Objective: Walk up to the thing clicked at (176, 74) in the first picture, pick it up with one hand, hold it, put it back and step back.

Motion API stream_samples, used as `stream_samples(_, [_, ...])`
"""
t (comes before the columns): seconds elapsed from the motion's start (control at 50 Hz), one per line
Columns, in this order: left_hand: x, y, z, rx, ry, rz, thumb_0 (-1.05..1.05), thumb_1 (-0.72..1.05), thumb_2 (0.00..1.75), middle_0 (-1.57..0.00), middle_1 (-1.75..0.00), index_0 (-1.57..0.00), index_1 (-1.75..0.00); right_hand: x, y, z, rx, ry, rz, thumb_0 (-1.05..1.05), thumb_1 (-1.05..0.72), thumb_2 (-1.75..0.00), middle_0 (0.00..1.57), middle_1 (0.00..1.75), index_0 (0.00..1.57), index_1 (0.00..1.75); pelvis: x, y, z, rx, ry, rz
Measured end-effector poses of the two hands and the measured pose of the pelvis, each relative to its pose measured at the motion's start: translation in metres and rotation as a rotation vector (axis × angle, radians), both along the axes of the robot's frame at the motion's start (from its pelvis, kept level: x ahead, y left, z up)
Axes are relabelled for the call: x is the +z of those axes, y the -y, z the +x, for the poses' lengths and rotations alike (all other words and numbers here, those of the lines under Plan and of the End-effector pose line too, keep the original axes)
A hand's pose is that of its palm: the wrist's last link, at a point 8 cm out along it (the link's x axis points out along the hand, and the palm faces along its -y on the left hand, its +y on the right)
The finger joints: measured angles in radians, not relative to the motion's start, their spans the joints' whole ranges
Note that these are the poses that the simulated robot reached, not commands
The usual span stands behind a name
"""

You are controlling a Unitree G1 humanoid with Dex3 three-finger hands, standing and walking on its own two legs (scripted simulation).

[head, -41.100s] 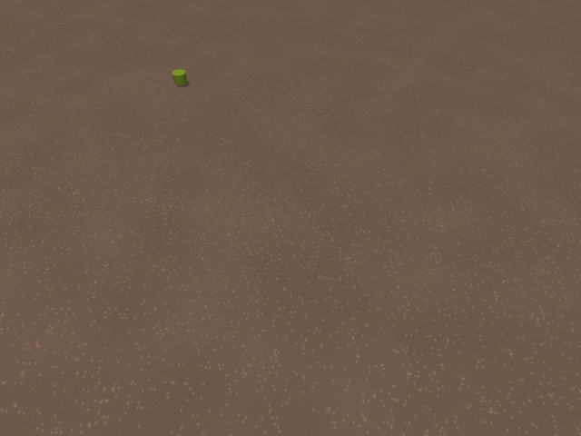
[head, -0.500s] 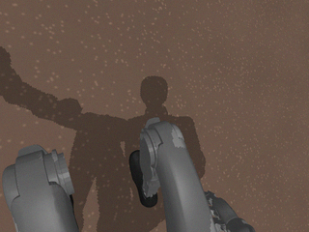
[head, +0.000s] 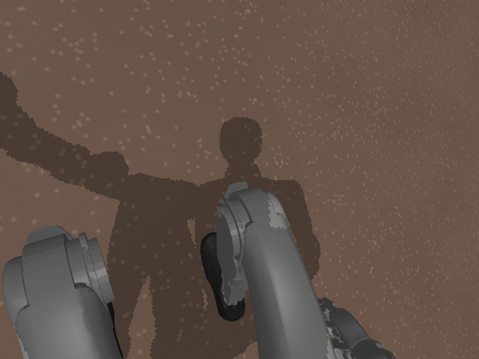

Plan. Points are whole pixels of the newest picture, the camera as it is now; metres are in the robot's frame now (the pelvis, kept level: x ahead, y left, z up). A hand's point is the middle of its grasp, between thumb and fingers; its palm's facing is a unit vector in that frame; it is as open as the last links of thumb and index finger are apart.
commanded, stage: rise first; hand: left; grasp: from above
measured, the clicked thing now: out of the picture +0.51 +0.37 -0.29
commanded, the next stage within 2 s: approach in 0.28 s
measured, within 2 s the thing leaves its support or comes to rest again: neither
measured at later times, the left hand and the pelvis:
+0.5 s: hand out of the picture +0.47 +0.41 -0.17, palm faces -0.44 -0.12 -0.89, open 14.3 cm; pelvis +0.00 +0.00 +0.00, yaw +0 degrees
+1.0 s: hand out of the picture +0.50 +0.38 -0.15, palm faces -0.44 -0.10 -0.89, open 14.2 cm; pelvis +0.00 +0.00 +0.01, yaw +0 degrees
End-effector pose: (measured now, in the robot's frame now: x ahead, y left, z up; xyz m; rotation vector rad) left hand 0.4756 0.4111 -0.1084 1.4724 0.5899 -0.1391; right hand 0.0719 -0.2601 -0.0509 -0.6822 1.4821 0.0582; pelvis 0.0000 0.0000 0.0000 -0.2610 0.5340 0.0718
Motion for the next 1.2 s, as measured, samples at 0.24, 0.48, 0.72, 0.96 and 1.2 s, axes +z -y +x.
stream_samples(0.24, [-0.005, 0.004, -0.003, -0.015, -0.003, -0.022, 0.00, -0.58, 1.04, -0.08, -1.02, -0.06, -1.03, 0.000, 0.002, 0.001, 0.013, 0.000, -0.008, 0.00, -0.90, -0.89, 0.20, 0.30, 0.21, 0.30, -0.001, 0.001, -0.001, -0.003, 0.010, 0.000])
stream_samples(0.48, [-0.003, 0.001, -0.001, -0.007, 0.008, -0.004, 0.00, -0.58, 1.04, -0.08, -1.03, -0.06, -1.04, 0.001, 0.001, 0.002, 0.010, 0.012, -0.010, 0.00, -0.90, -0.89, 0.20, 0.30, 0.21, 0.30, -0.001, -0.001, -0.001, -0.002, 0.005, -0.003])
stream_samples(0.72, [-0.001, 0.038, 0.029, -0.083, 0.055, -0.033, 0.00, -0.55, 1.00, -0.08, -1.08, -0.08, -1.07, 0.005, -0.004, -0.002, -0.012, 0.017, -0.012, 0.00, -0.91, -0.89, 0.20, 0.30, 0.21, 0.30, 0.001, -0.001, 0.001, 0.002, -0.014, 0.000])
stream_samples(0.96, [0.014, 0.042, 0.041, 0.023, 0.033, 0.042, 0.00, -0.56, 1.01, -0.08, -1.06, -0.08, -1.06, -0.001, -0.003, -0.019, -0.089, 0.017, 0.040, 0.00, -0.91, -0.89, 0.20, 0.30, 0.21, 0.30, 0.005, 0.002, 0.002, -0.011, -0.039, 0.015])
stream_samples(1.2, [-0.024, 0.034, 0.013, -0.026, -0.067, -0.061, 0.00, -0.56, 0.99, -0.09, -1.08, -0.09, -1.07, 0.001, 0.006, -0.017, -0.001, -0.057, -0.015, 0.00, -0.91, -0.89, 0.20, 0.30, 0.21, 0.30, 0.001, 0.005, -0.003, -0.004, 0.008, 0.013])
